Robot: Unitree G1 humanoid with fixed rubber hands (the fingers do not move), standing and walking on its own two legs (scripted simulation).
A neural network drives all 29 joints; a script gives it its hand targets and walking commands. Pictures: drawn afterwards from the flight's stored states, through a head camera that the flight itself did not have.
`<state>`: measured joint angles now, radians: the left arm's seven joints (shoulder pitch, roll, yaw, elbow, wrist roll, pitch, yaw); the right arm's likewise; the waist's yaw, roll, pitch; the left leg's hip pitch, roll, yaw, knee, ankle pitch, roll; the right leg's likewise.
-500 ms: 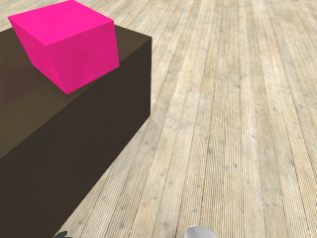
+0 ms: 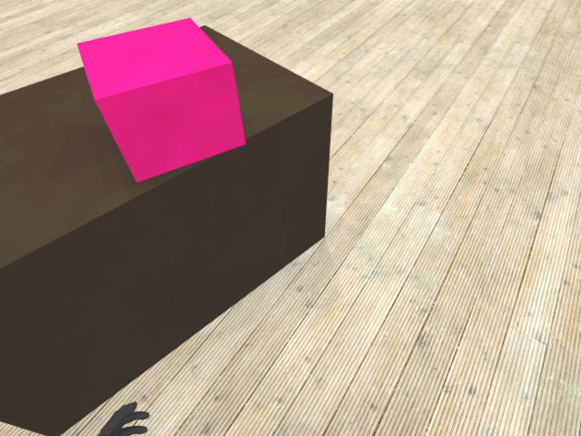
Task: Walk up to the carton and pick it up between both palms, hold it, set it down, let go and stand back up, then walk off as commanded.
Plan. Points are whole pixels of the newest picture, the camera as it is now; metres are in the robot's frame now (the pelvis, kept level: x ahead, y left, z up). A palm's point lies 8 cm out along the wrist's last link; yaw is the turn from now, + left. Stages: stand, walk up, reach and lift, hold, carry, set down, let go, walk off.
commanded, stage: walk up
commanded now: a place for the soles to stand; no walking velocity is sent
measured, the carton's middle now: (164, 96) +0.84 +0.31 +0.03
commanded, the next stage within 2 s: none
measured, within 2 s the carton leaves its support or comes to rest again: neither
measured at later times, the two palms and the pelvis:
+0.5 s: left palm out of the picture +0.07 +0.06 -0.12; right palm out of the picture +0.20 -0.55 -0.10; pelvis +0.07 -0.25 -0.01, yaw +16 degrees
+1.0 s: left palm out of the picture +0.10 -0.09 -0.09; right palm out of the picture +0.37 -0.65 -0.14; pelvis +0.19 -0.39 -0.01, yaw +26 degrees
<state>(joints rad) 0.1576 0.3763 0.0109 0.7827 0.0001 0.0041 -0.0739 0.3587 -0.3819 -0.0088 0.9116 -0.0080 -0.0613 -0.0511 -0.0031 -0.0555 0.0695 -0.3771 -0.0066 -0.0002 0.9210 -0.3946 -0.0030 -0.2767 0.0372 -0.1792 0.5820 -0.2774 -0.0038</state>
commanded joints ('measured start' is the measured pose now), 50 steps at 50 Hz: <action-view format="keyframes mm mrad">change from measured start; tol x64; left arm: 1 -129 160 158 -213 29 22 22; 50 175 260 151 69 -15 -109 149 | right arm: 1 300 -214 -136 30 19 -7 -78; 50 -30 -200 -116 -59 -22 114 68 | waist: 1 -138 399 -129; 50 -7 -41 45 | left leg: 1 602 232 -378 -563 404 207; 13 -612 -133 -150 468 -308 59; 28 708 219 -356 -489 393 258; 40 -495 -163 -203 360 -250 73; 50 -259 -58 -201 246 169 18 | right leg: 1 -475 9 222 856 -156 117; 11 257 -69 179 55 -304 -31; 15 -175 -447 1117 -664 -1044 21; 26 68 -12 -11 346 1240 285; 28 -333 -45 264 875 -251 78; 42 -113 -527 1113 -576 -722 -7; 50 245 -244 322 -166 649 153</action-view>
